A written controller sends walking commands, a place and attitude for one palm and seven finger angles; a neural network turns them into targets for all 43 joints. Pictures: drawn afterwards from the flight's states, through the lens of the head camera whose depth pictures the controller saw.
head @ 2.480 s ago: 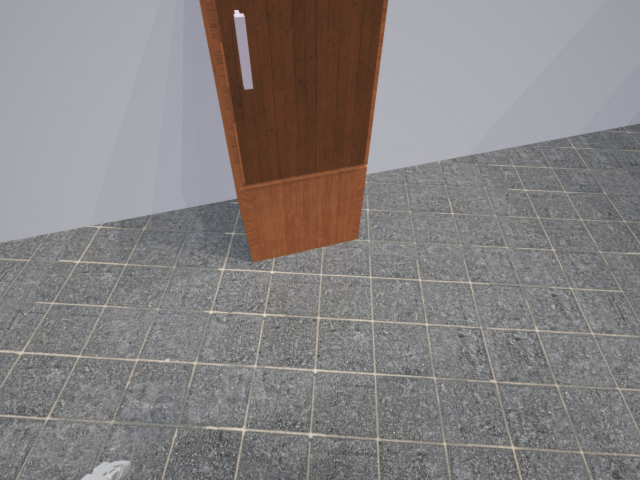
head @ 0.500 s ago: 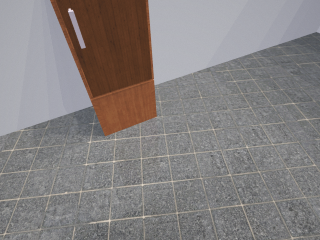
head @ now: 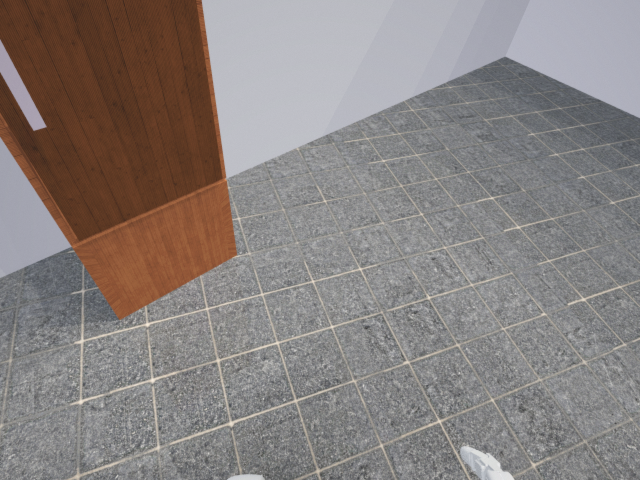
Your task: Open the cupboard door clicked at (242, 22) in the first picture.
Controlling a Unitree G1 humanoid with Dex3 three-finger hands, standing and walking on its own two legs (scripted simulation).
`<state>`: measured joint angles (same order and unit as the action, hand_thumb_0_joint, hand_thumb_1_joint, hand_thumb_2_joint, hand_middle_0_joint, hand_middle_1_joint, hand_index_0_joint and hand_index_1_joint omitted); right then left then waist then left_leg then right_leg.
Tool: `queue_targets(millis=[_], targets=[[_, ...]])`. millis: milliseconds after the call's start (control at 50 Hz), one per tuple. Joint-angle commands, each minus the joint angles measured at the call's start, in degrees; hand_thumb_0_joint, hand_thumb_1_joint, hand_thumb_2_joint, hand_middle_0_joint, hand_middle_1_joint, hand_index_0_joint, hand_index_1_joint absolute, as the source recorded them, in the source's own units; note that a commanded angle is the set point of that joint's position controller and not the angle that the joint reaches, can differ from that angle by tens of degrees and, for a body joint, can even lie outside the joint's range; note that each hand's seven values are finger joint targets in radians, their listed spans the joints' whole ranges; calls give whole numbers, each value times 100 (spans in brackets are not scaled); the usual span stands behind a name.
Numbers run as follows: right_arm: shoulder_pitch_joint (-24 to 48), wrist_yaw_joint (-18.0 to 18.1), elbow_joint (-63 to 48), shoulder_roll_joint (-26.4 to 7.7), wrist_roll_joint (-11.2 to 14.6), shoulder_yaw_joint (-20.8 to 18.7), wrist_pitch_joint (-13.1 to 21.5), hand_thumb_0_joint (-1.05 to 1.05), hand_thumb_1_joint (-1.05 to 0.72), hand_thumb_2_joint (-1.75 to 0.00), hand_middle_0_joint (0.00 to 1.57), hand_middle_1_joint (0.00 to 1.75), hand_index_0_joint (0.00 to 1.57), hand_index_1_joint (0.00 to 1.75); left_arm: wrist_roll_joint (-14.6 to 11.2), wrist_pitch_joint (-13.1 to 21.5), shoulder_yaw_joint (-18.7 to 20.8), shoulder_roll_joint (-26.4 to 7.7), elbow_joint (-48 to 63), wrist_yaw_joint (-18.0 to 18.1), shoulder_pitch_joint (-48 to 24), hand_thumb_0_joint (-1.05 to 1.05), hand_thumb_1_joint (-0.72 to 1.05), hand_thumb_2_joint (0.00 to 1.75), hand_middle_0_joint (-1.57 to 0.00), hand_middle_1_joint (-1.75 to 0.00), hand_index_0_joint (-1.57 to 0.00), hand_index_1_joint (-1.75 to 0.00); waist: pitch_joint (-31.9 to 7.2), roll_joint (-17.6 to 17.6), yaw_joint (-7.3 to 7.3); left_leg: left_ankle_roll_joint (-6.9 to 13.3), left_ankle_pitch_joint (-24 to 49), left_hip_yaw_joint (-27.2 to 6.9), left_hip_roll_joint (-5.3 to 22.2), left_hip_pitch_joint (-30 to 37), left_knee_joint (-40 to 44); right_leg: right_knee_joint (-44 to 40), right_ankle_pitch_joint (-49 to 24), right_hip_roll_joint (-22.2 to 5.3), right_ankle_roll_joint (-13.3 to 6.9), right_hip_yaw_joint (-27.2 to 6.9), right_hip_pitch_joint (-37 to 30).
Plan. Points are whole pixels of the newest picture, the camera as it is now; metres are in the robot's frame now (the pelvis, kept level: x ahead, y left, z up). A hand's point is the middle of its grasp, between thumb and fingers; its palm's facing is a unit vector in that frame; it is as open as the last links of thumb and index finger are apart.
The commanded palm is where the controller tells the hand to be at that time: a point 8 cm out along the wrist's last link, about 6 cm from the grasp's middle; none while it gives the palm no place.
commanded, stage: walk to a spot facing it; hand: left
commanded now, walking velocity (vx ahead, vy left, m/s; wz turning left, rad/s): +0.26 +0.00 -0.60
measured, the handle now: (11, 78) +0.64 +0.63 +0.10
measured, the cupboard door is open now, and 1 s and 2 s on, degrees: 0 0 0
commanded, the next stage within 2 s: none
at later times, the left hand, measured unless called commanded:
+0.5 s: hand (261, 352) +0.33 +0.13 -0.16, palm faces -0.36 -0.92 -0.17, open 7.4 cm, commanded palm none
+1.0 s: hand (220, 323) +0.38 +0.22 -0.17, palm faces -0.47 -0.86 -0.20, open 7.4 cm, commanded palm none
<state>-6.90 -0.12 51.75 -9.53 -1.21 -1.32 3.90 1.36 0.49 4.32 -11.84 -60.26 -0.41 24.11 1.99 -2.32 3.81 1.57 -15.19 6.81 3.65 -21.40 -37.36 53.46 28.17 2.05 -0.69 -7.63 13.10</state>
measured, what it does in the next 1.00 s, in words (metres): walks ahead, turning right: right foot, then left foot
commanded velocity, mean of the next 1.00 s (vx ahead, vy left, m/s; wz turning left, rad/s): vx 0.00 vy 0.00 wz -0.60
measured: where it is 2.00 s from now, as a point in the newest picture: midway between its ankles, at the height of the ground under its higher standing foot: outside the picture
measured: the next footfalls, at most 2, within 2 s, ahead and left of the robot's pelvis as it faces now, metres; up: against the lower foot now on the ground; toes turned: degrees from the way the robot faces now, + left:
right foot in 0.50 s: +0.22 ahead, -0.11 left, +0.00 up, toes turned -25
left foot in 0.90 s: +0.31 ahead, +0.13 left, +0.00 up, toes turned -27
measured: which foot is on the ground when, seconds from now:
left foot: down 0.00-0.50, up 0.52-0.88, down 0.90-1.00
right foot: up 0.00-0.48, down 0.50-0.92, up 0.94-1.00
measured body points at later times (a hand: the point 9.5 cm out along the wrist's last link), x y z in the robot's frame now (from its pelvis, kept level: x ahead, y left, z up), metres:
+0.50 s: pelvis +0.15 +0.01 -0.01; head +0.19 +0.00 +0.44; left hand +0.35 +0.18 -0.15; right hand +0.00 -0.18 -0.15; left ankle +0.05 +0.10 -0.72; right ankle +0.19 -0.09 -0.73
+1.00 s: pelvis +0.21 +0.07 +0.01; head +0.25 +0.10 +0.45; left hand +0.40 +0.26 -0.15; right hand +0.19 -0.20 -0.10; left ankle +0.28 +0.15 -0.72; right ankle +0.16 -0.06 -0.67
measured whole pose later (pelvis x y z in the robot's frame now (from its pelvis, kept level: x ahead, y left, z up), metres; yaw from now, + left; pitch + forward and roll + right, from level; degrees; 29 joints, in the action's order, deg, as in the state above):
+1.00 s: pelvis +0.21 +0.07 +0.01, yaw -35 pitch -1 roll -1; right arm -7.5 1.4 49.2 -9.7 -1.1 -1.1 -0.4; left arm 1.8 -4.4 5.9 -15.4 -51.8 -0.9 12.8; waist 3.4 -4.0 2.9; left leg 1.5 -17.6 6.9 3.7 -16.8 -35.1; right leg 56.3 24.3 2.5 2.6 -3.9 28.8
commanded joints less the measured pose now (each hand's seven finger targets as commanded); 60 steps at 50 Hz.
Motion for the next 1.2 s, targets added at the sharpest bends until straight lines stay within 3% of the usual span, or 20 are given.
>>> queue_targets(millis=[0,80,140,320,420,440,460,480,500,520,580,640,780,840,860,900,920,960,1000,1180], targets=[[-939,133,-17,-897,8,-244,50,0,-90,-90,20,30,20,30,49,133,159,-409,659,-137,-489,0,90,90,-20,-30,-20,-30,312,851,-444,329,-1112,-2243,2006,1033,2748,2209,-807,-618,-22,496,2360],[-1080,190,181,-601,36,-164,146,0,-90,-90,20,30,20,30,53,-128,138,-139,644,-181,-297,0,90,90,-20,-30,-20,-30,247,941,-172,201,1779,-377,1498,837,2412,2002,-1488,-692,184,703,2100],[-1226,214,234,-597,37,-196,130,0,-90,-90,20,30,20,30,63,-237,146,-97,793,-180,-534,0,90,90,-20,-30,-20,-30,200,848,-158,291,2678,40,1512,1124,2263,1753,-1787,-733,281,799,2422],[-1776,214,494,-870,-40,-255,-68,0,-90,-90,20,30,20,30,40,-274,21,-113,1281,-180,-2058,0,90,90,-20,-30,-20,-30,287,931,-637,476,3982,647,1596,2149,1645,-422,-1556,-587,232,1391,2340],[-1672,182,437,-1138,-12,-362,-176,0,-90,-90,20,30,20,30,46,-166,56,-319,1276,-109,-1651,0,90,90,-20,-30,-20,-30,-190,1077,-366,335,5354,976,1765,2427,430,-1382,-1136,-199,-68,1666,1223],[-1637,163,357,-1174,15,-378,-191,0,-90,-90,20,30,20,30,63,-78,111,-500,1169,-91,-1179,0,90,90,-20,-30,-20,-30,-507,886,-127,147,5175,1032,1669,2077,-478,-1955,-1488,-134,-144,1633,294],[-1588,98,247,-1140,88,-356,-213,0,-90,-90,20,30,20,30,86,18,193,-866,971,-51,-480,0,90,90,-20,-30,-20,-30,-1055,309,228,-150,3895,1160,1460,1009,-1978,-2499,-3047,-676,-410,1018,-1248],[-1654,84,-8,-732,146,-278,-216,0,-90,-90,20,30,20,30,25,92,314,-1514,878,41,-3,0,90,90,-20,-30,-20,-30,-1775,-1096,251,-617,-1639,966,249,-995,-3739,-2397,-6692,-2453,-1295,-1751,-2881],[-1237,194,-157,-795,147,-259,-235,0,-90,-90,20,30,20,30,-125,29,345,-1676,844,149,91,0,90,90,-20,-30,-20,-30,-1957,-809,336,-581,-2316,-100,157,-1285,-4497,-2448,-7861,-2808,-1809,-1895,-2775],[-954,211,-213,-700,137,-272,-280,0,-90,-90,20,30,20,30,-126,-33,301,-1472,869,199,-238,0,90,90,-20,-30,-20,-30,-1381,-140,196,-534,-1864,-468,412,-1462,-4418,-2482,-7150,-2552,-1750,-1117,-2423],[-752,179,-135,-671,34,-260,-463,0,-90,-90,20,30,20,30,-112,-41,160,-1000,1144,224,-1199,0,90,90,-20,-30,-20,-30,-535,-93,-276,-620,-1064,-608,577,-938,-3614,-3118,-5079,-1848,-1136,-627,-390],[-1155,170,-6,-533,12,-261,-604,0,-90,-90,20,30,20,30,-17,-44,158,-993,1257,198,-1637,0,90,90,-20,-30,-20,-30,-343,-206,-642,-669,-772,-501,408,-420,-2893,-3358,-3841,-1475,-975,-298,647],[-440,143,-417,-580,53,-260,-489,0,-90,-90,20,30,20,30,31,-155,250,-1123,1318,76,-1380,0,90,90,-20,-30,-20,-30,-423,-937,-355,-602,-774,-331,-53,1,-955,-3201,-2686,-1147,-893,-897,612],[-706,192,-411,-647,88,-275,-409,0,-90,-90,20,30,20,30,3,-227,277,-1119,1412,71,-1499,0,90,90,-20,-30,-20,-30,-659,-872,-515,-546,-354,-289,-198,800,326,-2758,-2790,-1028,-644,-1081,694],[-905,223,-365,-808,87,-306,-354,0,-90,-90,20,30,20,30,-43,-251,247,-978,1460,69,-1519,0,90,90,-20,-30,-20,-30,-806,-512,-616,-487,37,-407,-32,1568,1189,-2348,-2577,-782,-382,-913,1098],[-834,205,-528,-1758,16,-485,-336,0,-90,-90,20,30,20,30,-65,-273,154,-524,1662,1,-1318,0,90,90,-20,-30,-20,-30,-660,2119,-557,314,564,-2736,2483,1933,2290,150,590,158,285,498,2558],[-579,207,-575,-1579,-23,-433,-357,0,-90,-90,20,30,20,30,25,-311,229,-757,1534,-8,-1300,0,90,90,-20,-30,-20,-30,-449,1595,-547,551,551,-2619,2542,1291,2290,1026,413,-120,331,258,2411],[85,247,-749,-1149,-18,-296,-317,0,-90,-90,20,30,20,30,52,-362,354,-895,1301,-79,-1087,0,90,90,-20,-30,-20,-30,-54,1248,-223,345,466,-1582,1819,667,2323,1726,-340,-229,406,319,2171],[122,239,-730,-1010,-1,-259,-281,0,-90,-90,20,30,20,30,46,-368,325,-731,1214,-142,-927,0,90,90,-20,-30,-20,-30,-56,1126,-160,231,892,-803,1423,776,2161,2029,-776,-297,462,531,2178],[-949,226,-247,-1082,11,-395,-290,0,-90,-90,20,30,20,30,3,-453,230,-475,1287,-143,-1334,0,90,90,-20,-30,-20,-30,-128,1119,-551,489,876,-422,1736,1784,2198,950,-684,-582,576,848,2181]])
